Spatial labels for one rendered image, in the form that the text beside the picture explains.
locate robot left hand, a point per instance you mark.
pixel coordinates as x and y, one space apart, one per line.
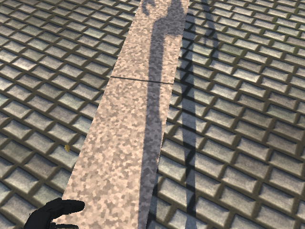
41 218

